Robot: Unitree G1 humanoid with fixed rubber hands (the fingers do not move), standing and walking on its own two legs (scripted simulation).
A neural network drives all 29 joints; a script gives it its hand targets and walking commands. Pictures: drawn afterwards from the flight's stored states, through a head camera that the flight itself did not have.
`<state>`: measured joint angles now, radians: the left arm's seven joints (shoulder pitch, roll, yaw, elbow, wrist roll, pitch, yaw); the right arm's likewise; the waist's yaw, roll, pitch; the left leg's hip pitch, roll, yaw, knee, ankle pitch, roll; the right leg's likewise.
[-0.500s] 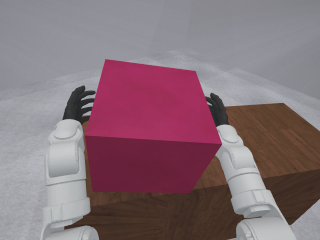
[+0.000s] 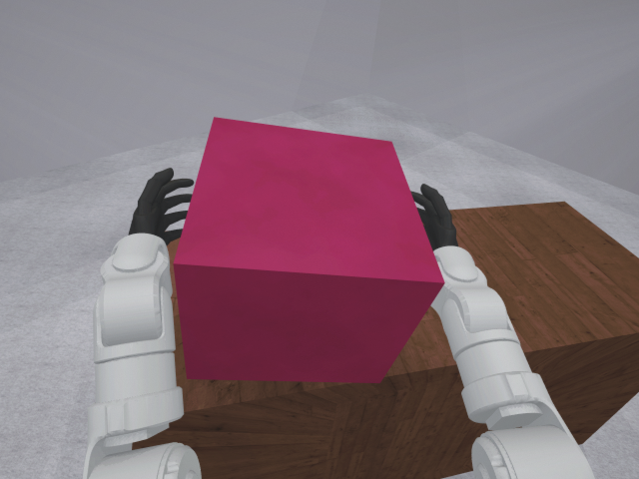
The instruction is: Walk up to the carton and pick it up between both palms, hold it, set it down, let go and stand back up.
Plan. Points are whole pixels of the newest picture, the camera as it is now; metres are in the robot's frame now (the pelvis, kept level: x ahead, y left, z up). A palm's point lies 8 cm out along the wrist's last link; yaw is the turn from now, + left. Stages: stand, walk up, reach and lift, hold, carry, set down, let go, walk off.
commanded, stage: hold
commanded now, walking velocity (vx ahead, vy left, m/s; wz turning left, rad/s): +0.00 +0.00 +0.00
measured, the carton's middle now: (297, 250) +0.39 +0.01 +0.14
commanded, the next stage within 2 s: none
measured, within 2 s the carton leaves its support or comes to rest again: neither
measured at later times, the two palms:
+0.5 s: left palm (152, 234) +0.34 +0.18 +0.20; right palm (435, 248) +0.35 -0.17 +0.17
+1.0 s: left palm (148, 237) +0.34 +0.18 +0.20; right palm (432, 256) +0.35 -0.16 +0.16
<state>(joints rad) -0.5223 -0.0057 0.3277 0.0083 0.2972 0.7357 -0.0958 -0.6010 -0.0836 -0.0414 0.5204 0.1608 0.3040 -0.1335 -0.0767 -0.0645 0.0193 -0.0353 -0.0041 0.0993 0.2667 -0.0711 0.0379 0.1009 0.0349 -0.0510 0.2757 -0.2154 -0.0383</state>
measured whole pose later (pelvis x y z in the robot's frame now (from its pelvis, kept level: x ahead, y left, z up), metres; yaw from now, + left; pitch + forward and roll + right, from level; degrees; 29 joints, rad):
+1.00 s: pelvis -0.01 +0.00 +0.00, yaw +0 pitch -9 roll +0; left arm -0.55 0.00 0.33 0.03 0.29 0.74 -0.09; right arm -0.60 -0.07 -0.07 0.53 0.13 0.29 -0.12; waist -0.07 -0.03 0.04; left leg -0.06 -0.01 0.10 0.26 -0.05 0.04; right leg 0.07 0.03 -0.06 0.29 -0.21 -0.03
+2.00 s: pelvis +0.00 +0.00 +0.00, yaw +1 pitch -9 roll +0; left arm -0.51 0.01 0.30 -0.02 0.30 0.75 -0.09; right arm -0.58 -0.06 -0.06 0.51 0.16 0.28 -0.13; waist -0.08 -0.05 0.04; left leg -0.05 -0.01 0.09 0.27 -0.07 0.04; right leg 0.10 0.03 -0.07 0.28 -0.22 -0.04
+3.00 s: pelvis +0.00 +0.00 +0.00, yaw +0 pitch -10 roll +0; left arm -0.49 0.00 0.33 -0.03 0.31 0.75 -0.10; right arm -0.59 -0.06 -0.05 0.54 0.16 0.28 -0.12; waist -0.07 -0.11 0.05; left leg -0.03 0.00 0.09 0.27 -0.07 0.03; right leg 0.11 0.04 -0.06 0.28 -0.22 -0.05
